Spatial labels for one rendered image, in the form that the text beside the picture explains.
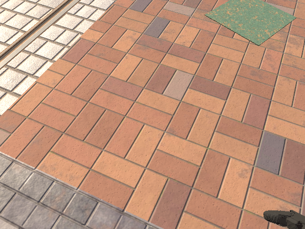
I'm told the robot right hand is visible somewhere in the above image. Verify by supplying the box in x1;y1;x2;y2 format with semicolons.
263;210;305;229

